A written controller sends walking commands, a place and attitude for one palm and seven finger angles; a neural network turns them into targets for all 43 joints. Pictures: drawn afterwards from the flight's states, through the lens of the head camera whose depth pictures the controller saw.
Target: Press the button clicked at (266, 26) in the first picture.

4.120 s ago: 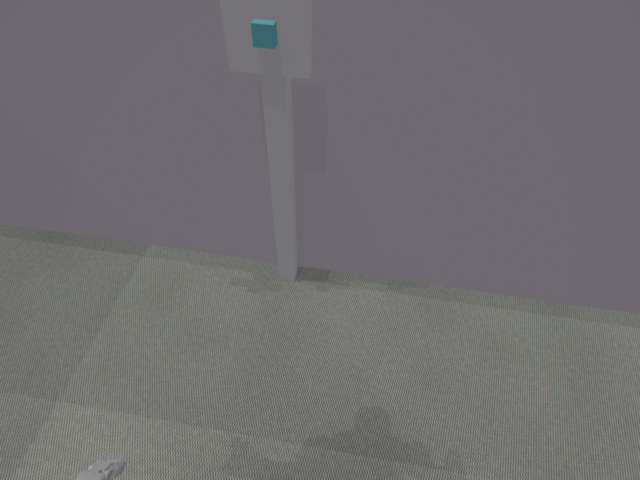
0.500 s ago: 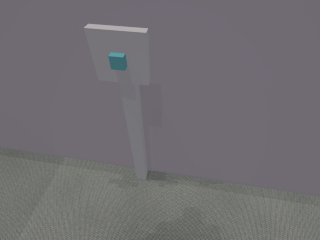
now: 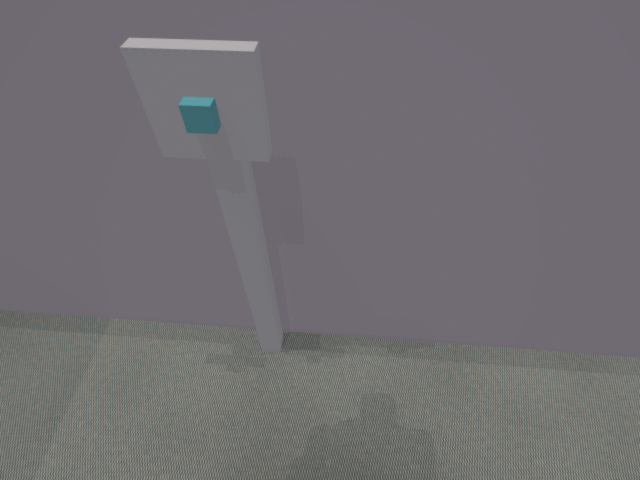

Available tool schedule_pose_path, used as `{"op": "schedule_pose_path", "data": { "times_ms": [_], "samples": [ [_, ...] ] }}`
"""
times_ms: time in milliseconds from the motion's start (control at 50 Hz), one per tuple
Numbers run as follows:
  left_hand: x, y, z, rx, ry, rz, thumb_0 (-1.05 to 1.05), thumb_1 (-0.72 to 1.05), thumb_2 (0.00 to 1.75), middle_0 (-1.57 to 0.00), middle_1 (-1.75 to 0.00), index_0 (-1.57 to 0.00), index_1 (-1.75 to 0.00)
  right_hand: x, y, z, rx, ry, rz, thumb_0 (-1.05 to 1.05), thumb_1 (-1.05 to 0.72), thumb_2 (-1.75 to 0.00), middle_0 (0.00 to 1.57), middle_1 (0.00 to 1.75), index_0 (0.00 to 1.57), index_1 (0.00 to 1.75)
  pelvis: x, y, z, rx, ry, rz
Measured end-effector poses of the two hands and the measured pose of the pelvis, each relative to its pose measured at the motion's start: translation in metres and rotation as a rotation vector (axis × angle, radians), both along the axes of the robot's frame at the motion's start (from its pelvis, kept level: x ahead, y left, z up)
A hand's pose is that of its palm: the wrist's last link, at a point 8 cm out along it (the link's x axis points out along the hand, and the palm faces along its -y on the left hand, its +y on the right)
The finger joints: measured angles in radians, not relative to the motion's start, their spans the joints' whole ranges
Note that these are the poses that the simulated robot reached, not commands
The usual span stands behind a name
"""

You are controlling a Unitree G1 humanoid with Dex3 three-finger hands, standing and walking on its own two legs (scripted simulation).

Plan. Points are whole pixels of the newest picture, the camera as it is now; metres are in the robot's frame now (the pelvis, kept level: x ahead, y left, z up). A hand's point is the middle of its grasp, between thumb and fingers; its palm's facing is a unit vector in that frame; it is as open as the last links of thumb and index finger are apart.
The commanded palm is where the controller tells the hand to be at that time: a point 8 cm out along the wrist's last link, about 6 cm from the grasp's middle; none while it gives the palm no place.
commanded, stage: look again from close up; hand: left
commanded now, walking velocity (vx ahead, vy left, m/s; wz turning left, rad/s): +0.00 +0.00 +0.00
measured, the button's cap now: (201, 114) +0.57 +0.19 +0.16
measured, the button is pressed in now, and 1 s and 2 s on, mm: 0 0 0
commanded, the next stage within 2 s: shuffle to correct the standing spot in 0.32 s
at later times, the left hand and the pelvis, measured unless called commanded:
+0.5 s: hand out of the picture -0.03 +0.16 -0.17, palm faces +0.06 -0.98 -0.16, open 7.4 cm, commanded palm none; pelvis -0.01 +0.00 +0.01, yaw +1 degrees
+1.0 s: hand out of the picture +0.07 +0.19 -0.17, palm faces +0.03 -0.98 -0.20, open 7.3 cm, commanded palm none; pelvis +0.04 +0.01 -0.01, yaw -1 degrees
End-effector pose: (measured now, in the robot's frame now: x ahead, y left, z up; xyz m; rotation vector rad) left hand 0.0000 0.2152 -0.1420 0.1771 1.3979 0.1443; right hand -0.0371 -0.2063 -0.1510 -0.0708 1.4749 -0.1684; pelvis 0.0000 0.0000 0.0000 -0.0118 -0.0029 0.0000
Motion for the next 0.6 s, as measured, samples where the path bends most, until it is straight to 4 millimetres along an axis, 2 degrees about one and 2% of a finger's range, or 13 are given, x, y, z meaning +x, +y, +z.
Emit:
{"op": "schedule_pose_path", "data": {
  "times_ms": [120, 280, 400, 600],
  "samples": [
    [0.008, 0.001, -0.004, -0.008, -0.055, 0.022, 0.02, 0.94, 0.90, -0.20, -0.30, -0.20, -0.30, 0.032, -0.006, 0.003, -0.027, -0.107, 0.046, 0.00, -0.92, -0.89, 0.20, 0.30, 0.20, 0.30, 0.003, -0.002, -0.001, 0.004, -0.026, 0.006],
    [-0.002, 0.001, 0.000, -0.020, -0.085, 0.033, 0.01, 0.93, 0.90, -0.20, -0.30, -0.20, -0.30, 0.046, -0.017, 0.010, -0.054, -0.162, 0.075, 0.01, -0.94, -0.89, 0.20, 0.30, 0.20, 0.30, -0.001, -0.003, 0.003, 0.009, -0.035, 0.011],
    [-0.020, -0.003, 0.000, -0.034, -0.060, 0.044, 0.00, 0.92, 0.90, -0.20, -0.30, -0.20, -0.30, 0.036, -0.015, 0.012, -0.049, -0.147, 0.087, 0.01, -0.93, -0.89, 0.20, 0.30, 0.20, 0.30, -0.008, -0.002, 0.005, 0.010, -0.038, 0.014],
    [-0.055, -0.001, -0.006, -0.057, 0.022, 0.079, 0.00, 0.91, 0.90, -0.20, -0.30, -0.20, -0.30, 0.001, -0.001, 0.009, -0.024, -0.054, 0.073, 0.00, -0.92, -0.89, 0.20, 0.30, 0.20, 0.30, -0.012, 0.004, 0.002, 0.000, -0.028, 0.001]
  ]
}}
